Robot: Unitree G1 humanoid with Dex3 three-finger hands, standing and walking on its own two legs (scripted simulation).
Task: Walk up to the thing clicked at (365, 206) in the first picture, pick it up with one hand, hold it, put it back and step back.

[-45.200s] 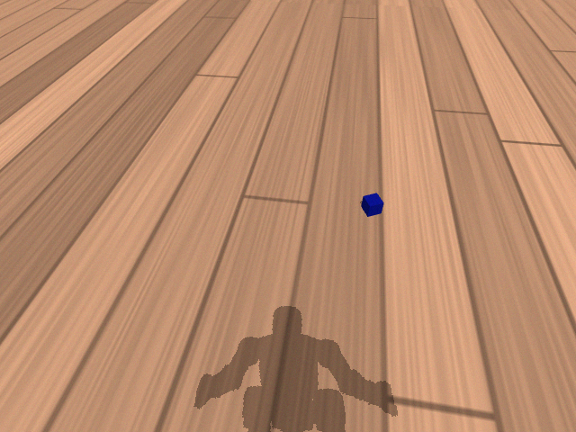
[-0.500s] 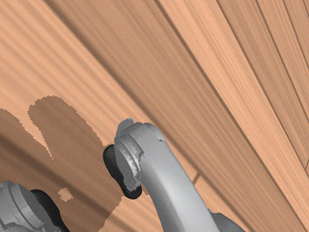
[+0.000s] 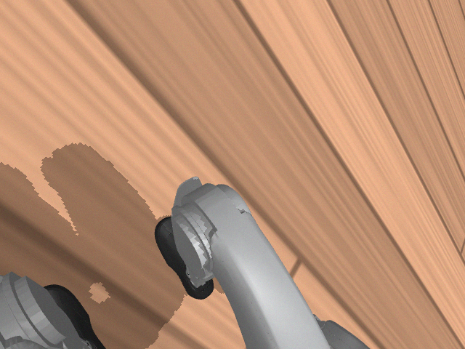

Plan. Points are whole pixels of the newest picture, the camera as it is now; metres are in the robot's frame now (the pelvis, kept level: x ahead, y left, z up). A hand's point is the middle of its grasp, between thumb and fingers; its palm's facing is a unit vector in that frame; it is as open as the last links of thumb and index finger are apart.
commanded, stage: close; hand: left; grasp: from above
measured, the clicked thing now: out of the picture +0.49 +0.34 -0.30
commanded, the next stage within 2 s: none
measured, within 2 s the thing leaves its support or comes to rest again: neither
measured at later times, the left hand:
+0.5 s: hand out of the picture +0.47 +0.33 -0.28, palm faces -0.26 -0.35 -0.90, open 11.6 cm
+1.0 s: hand out of the picture +0.47 +0.33 -0.28, palm faces -0.27 -0.35 -0.89, open 11.9 cm
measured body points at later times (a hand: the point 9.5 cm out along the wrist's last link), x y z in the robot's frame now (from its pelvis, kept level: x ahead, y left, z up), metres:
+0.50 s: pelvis +0.00 +0.00 +0.00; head +0.33 +0.12 +0.28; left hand +0.48 +0.35 -0.23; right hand +0.02 -0.24 -0.04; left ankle +0.06 +0.13 -0.30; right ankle +0.12 -0.11 -0.30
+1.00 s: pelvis +0.00 +0.00 +0.00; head +0.32 +0.12 +0.29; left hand +0.48 +0.34 -0.23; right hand +0.01 -0.24 -0.04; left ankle +0.06 +0.13 -0.30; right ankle +0.12 -0.11 -0.30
